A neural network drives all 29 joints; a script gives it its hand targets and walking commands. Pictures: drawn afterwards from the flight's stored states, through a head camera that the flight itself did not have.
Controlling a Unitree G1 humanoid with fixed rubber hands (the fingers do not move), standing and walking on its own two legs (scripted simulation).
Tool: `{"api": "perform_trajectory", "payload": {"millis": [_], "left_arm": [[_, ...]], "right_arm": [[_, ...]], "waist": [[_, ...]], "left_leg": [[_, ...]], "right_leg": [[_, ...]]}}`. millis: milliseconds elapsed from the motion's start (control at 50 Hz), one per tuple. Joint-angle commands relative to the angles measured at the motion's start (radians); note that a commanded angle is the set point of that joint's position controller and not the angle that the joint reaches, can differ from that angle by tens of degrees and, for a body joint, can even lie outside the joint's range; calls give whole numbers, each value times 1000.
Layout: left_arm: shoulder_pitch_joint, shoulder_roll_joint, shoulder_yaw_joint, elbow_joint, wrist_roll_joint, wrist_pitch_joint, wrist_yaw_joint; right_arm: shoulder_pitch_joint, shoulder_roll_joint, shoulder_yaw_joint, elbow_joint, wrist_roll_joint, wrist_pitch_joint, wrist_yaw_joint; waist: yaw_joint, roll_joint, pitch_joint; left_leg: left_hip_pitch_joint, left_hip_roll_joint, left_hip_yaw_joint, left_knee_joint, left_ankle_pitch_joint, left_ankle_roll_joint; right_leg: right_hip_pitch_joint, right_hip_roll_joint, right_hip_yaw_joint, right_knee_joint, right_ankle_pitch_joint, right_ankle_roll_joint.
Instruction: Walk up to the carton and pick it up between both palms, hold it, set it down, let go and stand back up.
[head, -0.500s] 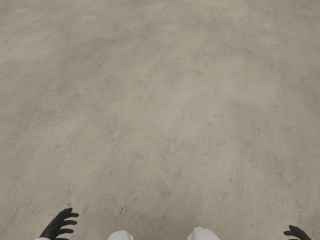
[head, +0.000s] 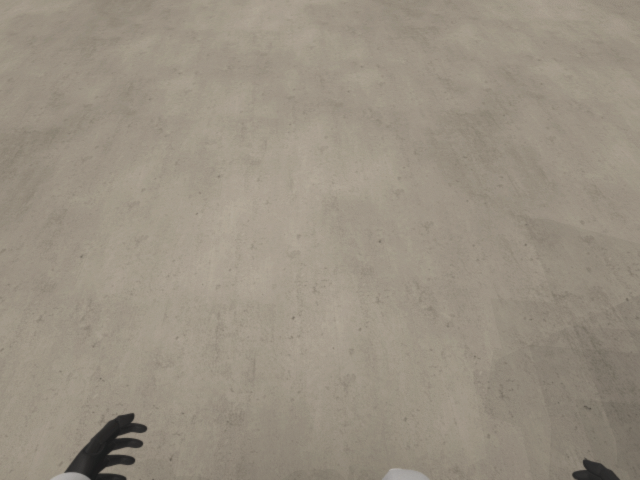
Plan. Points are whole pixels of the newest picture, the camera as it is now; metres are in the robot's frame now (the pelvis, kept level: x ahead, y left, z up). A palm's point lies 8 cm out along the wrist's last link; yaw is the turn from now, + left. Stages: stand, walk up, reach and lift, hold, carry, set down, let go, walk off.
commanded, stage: walk up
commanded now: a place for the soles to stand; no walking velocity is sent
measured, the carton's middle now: out of the picture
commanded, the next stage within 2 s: none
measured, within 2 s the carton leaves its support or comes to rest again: neither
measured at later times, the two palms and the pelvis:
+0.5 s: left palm (233, 349) +0.30 +0.14 -0.06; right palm out of the picture +0.00 -0.42 -0.04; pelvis +0.05 -0.08 +0.01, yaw -23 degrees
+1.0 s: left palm (367, 264) +0.45 -0.07 -0.07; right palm out of the picture -0.02 -0.49 -0.05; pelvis +0.14 -0.19 +0.01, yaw -45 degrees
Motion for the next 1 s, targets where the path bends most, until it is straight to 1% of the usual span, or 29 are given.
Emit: {"api": "perform_trajectory", "payload": {"millis": [0, 40, 100, 180, 220, 240, 260, 280, 300, 320, 340, 380, 460, 500, 540, 560, 580, 600, 620, 640, 700, 780, 820, 840, 860, 880, 900, 940, 980], "left_arm": [[85, 345, 169, -17, -11, -38, 35], [40, 302, 154, -26, -15, -35, 53], [15, 247, 137, -36, 5, -40, 49], [-58, 202, 121, -67, 14, -28, 48], [-141, 174, 107, -83, 11, -27, 42], [-185, 149, 99, -99, 5, -29, 36], [-160, 86, 86, -122, -1, -37, 34], [-90, 119, 103, -117, 13, -39, 43], [-66, 194, 129, -108, 18, -35, 39], [-55, 216, 125, -94, 16, -33, 26], [-46, 213, 126, -80, 8, -23, 11], [-25, 194, 117, -60, -6, -16, -12], [-113, 173, 93, -84, -32, -18, -22], [-82, 183, 92, -75, -40, -27, -15], [43, 212, 107, 12, -49, -50, 8], [159, 249, 123, 73, -35, -60, 26], [217, 325, 147, 92, -20, -60, 47], [181, 384, 158, 48, -15, -60, 59], [191, 364, 165, 44, -19, -63, 68], [162, 337, 157, 21, -23, -61, 86], [114, 292, 129, -18, -32, -61, 110], [52, 241, 109, -63, -18, -46, 113], [-42, 223, 96, -86, -25, -39, 106], [-106, 197, 84, -93, -32, -39, 99], [-114, 122, 67, -102, -29, -46, 94], [-95, 89, 68, -126, -27, -53, 98], [-102, 193, 108, -148, -8, -38, 106], [-104, 239, 111, -120, -19, -33, 85], [-33, 229, 104, -85, -24, -39, 58]], "right_arm": [[-133, -220, -88, -185, 45, -14, 16], [-55, -239, -86, -145, 55, -40, 24], [42, -205, -74, -104, 50, -61, 13], [88, -193, -74, -103, 62, -60, 2], [141, -192, -84, -92, 56, -60, -3], [205, -216, -95, -71, 53, -56, -7], [292, -320, -126, -69, 30, -45, -8], [196, -375, -143, -111, -4, -31, -13], [72, -336, -140, -140, -19, -31, -17], [32, -304, -131, -146, -15, -37, -20], [14, -303, -134, -150, -17, -42, -24], [-46, -297, -139, -181, -15, -42, -23], [18, -342, -159, -175, -13, -39, -7], [-41, -368, -165, -183, -8, -33, 7], [-29, -322, -155, -165, -1, -40, 26], [8, -269, -142, -154, 0, -31, 38], [-6, -197, -116, -184, 14, -25, 52], [-114, -172, -103, -255, 45, -31, 64], [-156, -211, -114, -266, 52, -37, 63], [-128, -230, -115, -253, 51, -49, 68], [-44, -207, -97, -192, 46, -74, 59], [-7, -185, -92, -197, 56, -70, 48], [75, -165, -96, -164, 51, -75, 41], [159, -174, -110, -137, 45, -76, 34], [281, -263, -141, -111, 29, -66, 27], [283, -375, -165, -132, -3, -53, 20], [177, -356, -159, -160, -18, -48, 17], [64, -305, -148, -180, -4, -60, 19], [-3, -298, -141, -200, -2, -67, 20]], "waist": [[144, -255, 7], [80, -149, -7], [67, -182, -123], [46, -151, -137], [-3, -90, -149], [-49, -33, -177], [-92, 192, -230], [-66, 305, -176], [-23, 224, -111], [0, 157, -41], [4, 165, 9], [0, 256, 53], [-48, 288, 48], [-12, 296, 11], [51, 163, -49], [105, 6, -136], [145, -153, -101], [152, -324, -9], [154, -230, 14], [124, -141, -28], [96, -191, -158], [79, -187, -139], [11, -145, -151], [-46, -93, -177], [-103, 120, -244], [-123, 360, -184], [-98, 249, -93], [-64, 120, 117], [-40, 211, 131]], "left_leg": [[-484, -167, -181, 377, -346, 19], [-436, -137, -178, 313, -221, 19], [-323, -176, -168, 160, -150, 10], [-178, -190, -196, -23, -50, 25], [46, -201, -191, -194, 109, 44], [258, -145, -244, -317, 146, 75], [456, 114, -501, -468, -113, 147], [387, 403, -716, -565, -339, 277], [315, 419, -668, -551, -404, 321], [210, 359, -569, -560, -421, 277], [132, 293, -465, -559, -403, 233], [105, 226, -293, -535, -303, 213], [144, 217, -151, -489, -281, 202], [96, 201, -82, -423, -268, 187], [28, 118, 55, -186, -161, 138], [14, 39, 112, 95, -28, 101], [-181, -20, 93, 287, -72, 59], [-494, -207, -38, 402, -353, 6], [-553, -153, -162, 444, -347, 1], [-551, -134, -178, 446, -307, 4], [-434, -129, -204, 324, -199, 15], [-289, -149, -195, 99, -132, 18], [-77, -173, -173, -106, 51, 30], [161, -175, -157, -227, 181, 44], [387, -14, -326, -323, 52, 91], [458, 322, -766, -532, -294, 202], [359, 412, -853, -575, -462, 307], [190, 357, -648, -588, -538, 275], [163, 261, -429, -561, -399, 215]], "right_leg": [[335, -181, 667, -568, -156, -317], [366, -115, 492, -489, 57, -291], [376, -75, 432, -429, 360, -283], [246, -75, 458, -415, 187, -261], [75, 0, 391, -363, 42, -192], [-96, 68, 320, -292, -107, -129], [-301, 194, 142, -87, -233, -36], [-371, 113, 41, 152, -207, 7], [-369, 34, 71, 246, -151, 11], [-307, 16, 63, 277, -97, 9], [-257, -9, 65, 296, -58, 12], [-209, -27, 2, 261, -41, 17], [-121, -63, -46, 57, -72, -11], [5, -57, -85, -48, -73, -31], [227, 16, -96, -200, 2, -51], [367, 92, -76, -267, 16, -78], [435, -18, 195, -371, -85, -144], [487, -140, 661, -515, -32, -272], [495, -183, 692, -493, 37, -338], [548, -169, 582, -440, 165, -328], [565, -122, 418, -330, 517, -288], [366, -112, 431, -305, 434, -275], [220, -55, 379, -229, 343, -206], [47, 12, 303, -143, 169, -156], [-155, 119, 182, 70, -59, -87], [-401, 214, 49, 317, -249, -4], [-450, 84, 117, 428, -276, 9], [-422, 9, 109, 440, -128, 15], [-312, -28, 68, 331, -84, 20]]}}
